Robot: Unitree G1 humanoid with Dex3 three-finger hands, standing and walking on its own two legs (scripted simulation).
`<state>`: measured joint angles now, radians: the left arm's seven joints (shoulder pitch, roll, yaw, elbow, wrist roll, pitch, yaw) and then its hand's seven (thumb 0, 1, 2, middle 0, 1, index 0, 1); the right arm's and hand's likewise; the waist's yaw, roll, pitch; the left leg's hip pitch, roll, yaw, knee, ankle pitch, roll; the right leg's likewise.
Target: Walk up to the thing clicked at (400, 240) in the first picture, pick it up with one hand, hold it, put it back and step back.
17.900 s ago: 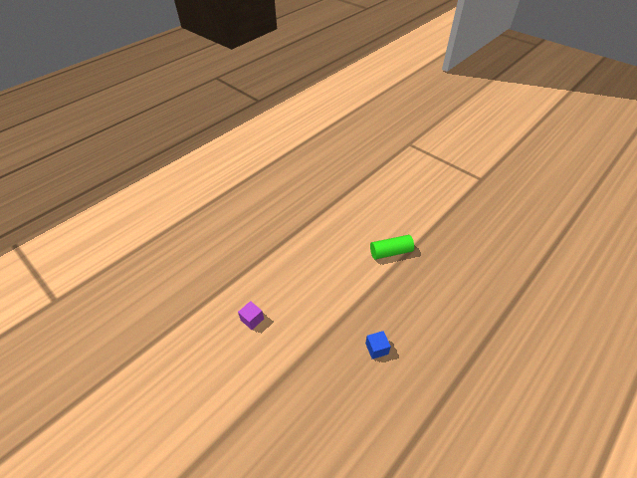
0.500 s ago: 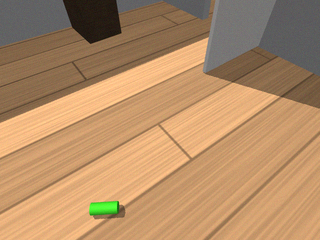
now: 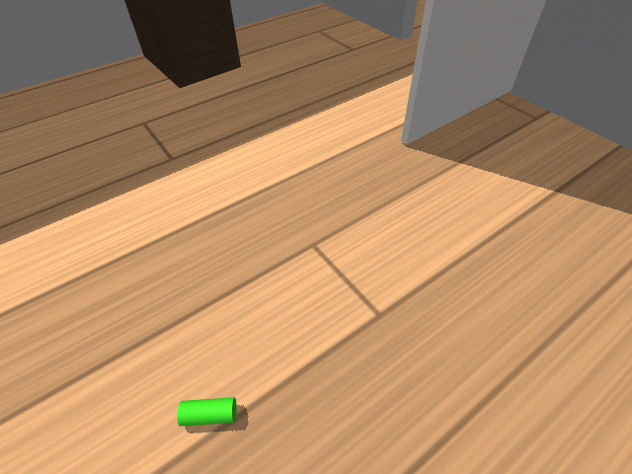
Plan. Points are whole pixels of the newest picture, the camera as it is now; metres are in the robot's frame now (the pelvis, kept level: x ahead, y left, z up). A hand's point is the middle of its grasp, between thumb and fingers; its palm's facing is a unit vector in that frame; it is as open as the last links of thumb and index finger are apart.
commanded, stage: walk up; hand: left
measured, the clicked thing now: (207, 411) +0.43 +0.35 -0.75
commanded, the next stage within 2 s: none
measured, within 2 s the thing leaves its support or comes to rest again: neither
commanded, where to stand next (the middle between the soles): +0.02 +0.05 m, yaw +1 degrees
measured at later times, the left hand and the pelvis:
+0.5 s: hand out of the picture +0.07 +0.29 -0.16, palm faces -0.04 -0.91 -0.42, open 7.4 cm; pelvis -0.01 +0.02 -0.01, yaw -1 degrees
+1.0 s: hand out of the picture +0.07 +0.30 -0.16, palm faces -0.05 -0.90 -0.42, open 7.4 cm; pelvis -0.01 +0.03 -0.02, yaw -1 degrees
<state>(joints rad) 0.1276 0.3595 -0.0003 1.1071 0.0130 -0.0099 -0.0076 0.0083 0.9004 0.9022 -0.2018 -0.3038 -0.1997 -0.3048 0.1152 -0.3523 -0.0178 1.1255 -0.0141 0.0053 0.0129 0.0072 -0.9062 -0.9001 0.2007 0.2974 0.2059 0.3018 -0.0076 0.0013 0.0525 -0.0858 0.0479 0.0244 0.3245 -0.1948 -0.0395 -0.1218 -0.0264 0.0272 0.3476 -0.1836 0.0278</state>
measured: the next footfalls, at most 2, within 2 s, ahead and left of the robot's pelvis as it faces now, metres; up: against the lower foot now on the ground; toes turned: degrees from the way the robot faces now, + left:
none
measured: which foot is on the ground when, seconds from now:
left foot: down 0.00-1.00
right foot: down 0.00-1.00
